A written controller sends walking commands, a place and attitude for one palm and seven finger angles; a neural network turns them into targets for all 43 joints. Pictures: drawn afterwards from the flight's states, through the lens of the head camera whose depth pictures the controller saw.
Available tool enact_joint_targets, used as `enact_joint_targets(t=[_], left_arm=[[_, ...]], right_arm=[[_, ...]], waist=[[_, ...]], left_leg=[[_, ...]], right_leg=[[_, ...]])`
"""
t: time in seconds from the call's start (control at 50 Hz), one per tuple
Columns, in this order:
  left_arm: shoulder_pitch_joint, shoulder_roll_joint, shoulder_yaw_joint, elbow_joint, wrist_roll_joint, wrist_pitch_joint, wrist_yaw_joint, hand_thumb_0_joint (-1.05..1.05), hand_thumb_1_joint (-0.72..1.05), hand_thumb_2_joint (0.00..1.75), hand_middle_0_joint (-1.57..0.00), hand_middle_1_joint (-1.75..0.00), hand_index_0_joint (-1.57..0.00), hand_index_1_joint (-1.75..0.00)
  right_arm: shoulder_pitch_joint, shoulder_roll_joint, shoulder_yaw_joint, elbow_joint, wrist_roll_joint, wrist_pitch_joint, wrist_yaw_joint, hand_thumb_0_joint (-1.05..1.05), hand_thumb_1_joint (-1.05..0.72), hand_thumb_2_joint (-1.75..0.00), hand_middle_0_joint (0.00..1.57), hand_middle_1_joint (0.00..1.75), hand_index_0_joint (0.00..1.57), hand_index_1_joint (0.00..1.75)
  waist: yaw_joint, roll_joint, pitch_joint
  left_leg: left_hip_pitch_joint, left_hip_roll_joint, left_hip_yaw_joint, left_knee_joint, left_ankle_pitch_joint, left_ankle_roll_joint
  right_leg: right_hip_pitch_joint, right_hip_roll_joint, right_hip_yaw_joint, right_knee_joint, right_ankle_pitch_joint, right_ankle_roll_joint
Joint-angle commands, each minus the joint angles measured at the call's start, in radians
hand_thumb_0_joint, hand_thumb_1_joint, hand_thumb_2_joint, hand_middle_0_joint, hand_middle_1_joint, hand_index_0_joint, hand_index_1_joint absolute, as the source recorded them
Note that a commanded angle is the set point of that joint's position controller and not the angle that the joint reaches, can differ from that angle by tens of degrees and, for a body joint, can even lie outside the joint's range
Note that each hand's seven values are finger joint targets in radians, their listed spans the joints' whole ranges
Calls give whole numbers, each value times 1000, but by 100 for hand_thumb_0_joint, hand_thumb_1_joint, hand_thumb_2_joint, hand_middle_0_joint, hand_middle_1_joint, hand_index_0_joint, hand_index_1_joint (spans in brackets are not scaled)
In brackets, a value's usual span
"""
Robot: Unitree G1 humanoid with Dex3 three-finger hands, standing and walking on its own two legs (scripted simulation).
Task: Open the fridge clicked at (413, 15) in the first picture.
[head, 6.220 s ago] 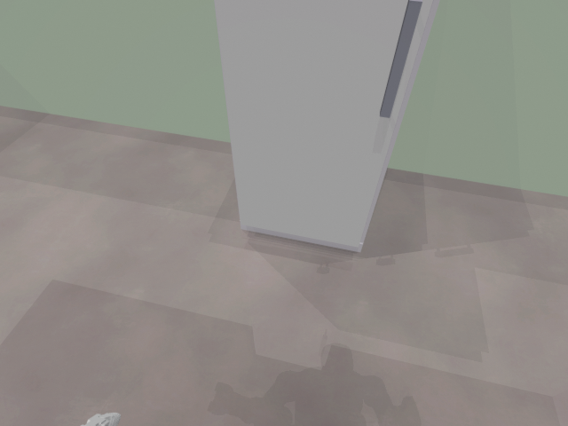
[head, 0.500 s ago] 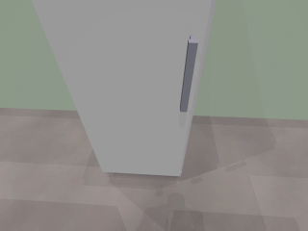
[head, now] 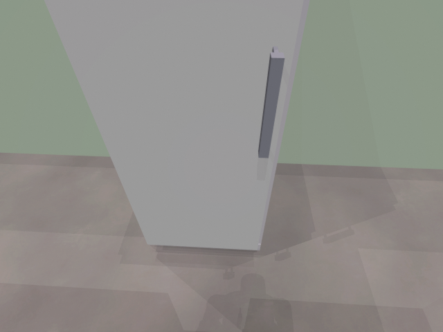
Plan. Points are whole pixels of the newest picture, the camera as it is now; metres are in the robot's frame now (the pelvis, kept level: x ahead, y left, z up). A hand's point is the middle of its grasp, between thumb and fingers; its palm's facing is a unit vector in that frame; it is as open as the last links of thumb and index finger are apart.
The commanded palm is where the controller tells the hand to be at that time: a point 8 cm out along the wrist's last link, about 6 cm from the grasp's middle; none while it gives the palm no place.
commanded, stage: look again from close up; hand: right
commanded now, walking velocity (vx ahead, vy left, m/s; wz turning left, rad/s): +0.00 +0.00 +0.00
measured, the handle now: (268, 107) +0.59 -0.08 +0.11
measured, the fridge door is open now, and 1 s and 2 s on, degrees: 0 0 0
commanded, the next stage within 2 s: none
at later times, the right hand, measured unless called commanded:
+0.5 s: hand out of the picture -0.01 -0.15 -0.18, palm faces +0.06 +0.99 -0.14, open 7.4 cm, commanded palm none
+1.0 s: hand out of the picture +0.01 -0.15 -0.17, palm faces +0.05 +0.99 -0.15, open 7.4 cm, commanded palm none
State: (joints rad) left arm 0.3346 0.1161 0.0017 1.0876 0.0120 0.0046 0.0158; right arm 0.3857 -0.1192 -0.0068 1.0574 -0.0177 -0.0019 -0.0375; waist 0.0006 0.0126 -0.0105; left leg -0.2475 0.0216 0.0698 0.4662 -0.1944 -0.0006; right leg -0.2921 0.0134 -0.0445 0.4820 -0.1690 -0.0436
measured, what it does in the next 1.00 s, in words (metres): stands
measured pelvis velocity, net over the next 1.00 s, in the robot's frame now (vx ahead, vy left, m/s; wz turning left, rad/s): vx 0.03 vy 0.01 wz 0.00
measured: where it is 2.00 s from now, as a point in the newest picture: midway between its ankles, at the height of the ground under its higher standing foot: outside the picture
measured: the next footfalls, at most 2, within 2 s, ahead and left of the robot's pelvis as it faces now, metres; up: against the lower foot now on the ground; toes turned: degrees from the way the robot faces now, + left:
none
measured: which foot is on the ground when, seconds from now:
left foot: down 0.00-1.00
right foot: down 0.00-1.00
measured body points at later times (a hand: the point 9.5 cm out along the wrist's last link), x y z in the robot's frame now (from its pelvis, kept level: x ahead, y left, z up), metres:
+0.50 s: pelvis +0.01 +0.00 +0.00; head +0.01 -0.01 +0.45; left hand +0.01 +0.21 -0.15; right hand -0.01 -0.21 -0.16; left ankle +0.04 +0.12 -0.74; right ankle +0.06 -0.09 -0.74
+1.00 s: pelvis +0.03 +0.01 +0.00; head +0.03 +0.00 +0.45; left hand +0.02 +0.22 -0.15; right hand +0.01 -0.20 -0.16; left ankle +0.04 +0.12 -0.74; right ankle +0.06 -0.09 -0.74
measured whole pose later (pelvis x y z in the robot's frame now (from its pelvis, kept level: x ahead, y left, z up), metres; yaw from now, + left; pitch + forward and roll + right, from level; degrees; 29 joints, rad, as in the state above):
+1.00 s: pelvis +0.03 +0.01 +0.00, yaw +0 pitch -1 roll +0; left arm 0.32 0.12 0.00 1.11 0.01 -0.01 0.02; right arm 0.36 -0.11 0.00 1.07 -0.01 -0.01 -0.04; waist 0.00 0.02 0.01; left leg -0.20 0.02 0.06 0.44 -0.22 0.00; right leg -0.23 0.02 -0.05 0.44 -0.19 -0.04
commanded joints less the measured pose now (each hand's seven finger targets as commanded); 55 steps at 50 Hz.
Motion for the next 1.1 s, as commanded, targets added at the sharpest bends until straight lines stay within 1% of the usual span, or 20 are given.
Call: enact_joint_targets(t=[0.0, 0.1, 0.16, 0.18, 0.26, 0.36, 0.44, 0.48, 0.5, 0.54, 0.58, 0.66, 0.74, 0.8, 0.84, 0.86, 0.94, 0.98, 1.04, 1.08], left_arm=[[57, 100, 21, -41, 4, -19, 6, 0, 90, 90, -20, -30, -20, -30], [53, 104, 24, -47, 5, -20, 7, 0, 90, 90, -20, -30, -20, -30], [47, 105, 24, -49, 3, -24, 7, 0, 90, 90, -20, -30, -20, -30], [47, 102, 24, -48, 3, -25, 7, 0, 90, 90, -20, -30, -20, -30], [44, 106, 21, -44, 2, -27, 8, 0, 90, 90, -20, -30, -20, -30], [43, 101, 20, -38, 1, -26, 7, 0, 90, 90, -20, -30, -20, -30], [41, 100, 19, -34, 2, -26, 7, 0, 90, 90, -20, -30, -20, -30], [40, 99, 18, -34, 1, -27, 7, 0, 90, 90, -20, -30, -20, -30], [39, 101, 17, -35, 1, -28, 8, 0, 90, 90, -20, -30, -20, -30], [39, 102, 19, -32, 1, -29, 8, 0, 90, 90, -20, -30, -20, -30], [38, 101, 17, -32, 0, -30, 8, 0, 90, 90, -20, -30, -20, -30], [39, 100, 15, -27, -1, -31, 9, 0, 90, 90, -20, -30, -20, -30], [38, 101, 14, -22, 1, -30, 10, 0, 90, 90, -20, -30, -20, -30], [39, 98, 13, -19, 0, -32, 9, 0, 90, 90, -20, -30, -20, -30], [38, 95, 13, -16, -1, -31, 10, 0, 90, 90, -20, -30, -20, -30], [38, 96, 13, -17, -1, -30, 10, 0, 90, 90, -20, -30, -20, -30], [38, 93, 12, -13, 0, -31, 10, 0, 90, 90, -20, -30, -20, -30], [41, 90, 10, -11, -1, -31, 11, 0, 90, 90, -20, -30, -20, -30], [45, 88, 10, -9, -1, -32, 12, 0, 90, 90, -20, -30, -20, -30], [44, 88, 9, -8, -2, -31, 12, 0, 90, 90, -20, -30, -20, -30]], right_arm=[[72, -82, -17, -32, -5, -15, -4, 0, -90, -90, 20, 30, 20, 30], [83, -73, -19, -32, -7, -14, -3, 0, -90, -90, 20, 30, 20, 30], [90, -70, -18, -30, -7, -18, -3, 0, -90, -90, 20, 30, 20, 30], [85, -68, -18, -29, -6, -19, -3, 0, -90, -90, 20, 30, 20, 30], [86, -68, -15, -26, -6, -19, -4, 0, -90, -90, 20, 30, 20, 30], [82, -71, -15, -23, -5, -21, -5, 0, -90, -90, 20, 30, 20, 30], [75, -69, -14, -21, -4, -21, -4, 0, -90, -90, 20, 30, 20, 30], [76, -70, -13, -19, -3, -21, -5, 0, -90, -90, 20, 30, 20, 30], [77, -69, -13, -19, -3, -21, -5, 0, -90, -90, 20, 30, 20, 30], [74, -69, -13, -18, -3, -21, -5, 0, -90, -90, 20, 30, 20, 30], [73, -70, -12, -16, -3, -23, -6, 0, -90, -90, 20, 30, 20, 30], [67, -72, -11, -14, -2, -24, -6, 0, -90, -90, 20, 30, 20, 30], [65, -69, -11, -9, -1, -22, -6, 0, -90, -90, 20, 30, 20, 30], [63, -72, -11, -10, -1, -24, -6, 0, -90, -90, 20, 30, 20, 30], [62, -73, -10, -9, 0, -24, -6, 0, -90, -90, 20, 30, 20, 30], [64, -72, -10, -8, -1, -25, -7, 0, -90, -90, 20, 30, 20, 30], [63, -71, -10, -7, 0, -24, -7, 0, -90, -90, 20, 30, 20, 30], [61, -73, -10, -7, 0, -25, -8, 0, -90, -90, 20, 30, 20, 30], [58, -72, -10, -6, 1, -25, -7, 0, -90, -90, 20, 30, 20, 30], [59, -72, -8, -5, 0, -24, -8, 0, -90, -90, 20, 30, 20, 30]], waist=[[-1, -3, 123], [-4, -31, 107], [-8, -14, 90], [-4, -13, 88], [-7, -28, 92], [-6, 0, 92], [-3, -10, 98], [-4, -23, 100], [-4, -15, 89], [-5, -24, 92], [-5, -11, 83], [-6, 0, 91], [-4, -21, 92], [-6, 6, 85], [-5, 1, 91], [-5, 11, 92], [-5, -7, 94], [-4, -5, 88], [-4, 1, 89], [-4, -1, 105]], left_leg=[[-41, 82, -120, -126, -200, 35], [-22, 74, -109, -107, -167, 34], [-2, 78, -107, -105, -124, 34], [-6, 78, -108, -105, -121, 35], [8, 77, -100, -99, -84, 33], [15, 83, -105, -111, -92, 34], [0, 83, -107, -115, -99, 34], [9, 83, -100, -111, -76, 33], [15, 82, -102, -109, -67, 34], [18, 82, -97, -105, -60, 32], [37, 84, -95, -104, -27, 32], [36, 87, -99, -115, -29, 33], [25, 83, -96, -111, -36, 33], [43, 87, -98, -113, -17, 32], [33, 89, -101, -121, -32, 33], [30, 88, -101, -123, -24, 34], [29, 88, -103, -123, -31, 33], [44, 89, -103, -123, -7, 35], [41, 89, -103, -123, -11, 35], [36, 88, -101, -127, -20, 33]], right_leg=[[-96, -97, 143, -160, -253, 13], [-105, -108, 159, -179, -275, 8], [-91, -109, 156, -171, -235, 7], [-83, -106, 154, -167, -224, 9], [-78, -114, 159, -182, -213, 8], [-69, -105, 145, -170, -186, 11], [-53, -103, 143, -172, -180, 13], [-53, -107, 145, -177, -173, 12], [-45, -107, 145, -176, -164, 12], [-44, -110, 146, -184, -172, 11], [-38, -110, 138, -177, -134, 12], [-27, -107, 130, -169, -109, 14], [-12, -109, 132, -179, -122, 15], [-11, -105, 123, -168, -87, 16], [-3, -103, 117, -164, -89, 17], [5, -103, 116, -156, -69, 17], [8, -103, 114, -163, -79, 17], [11, -103, 108, -155, -41, 19], [17, -103, 108, -153, -35, 19], [8, -103, 110, -157, -48, 19]])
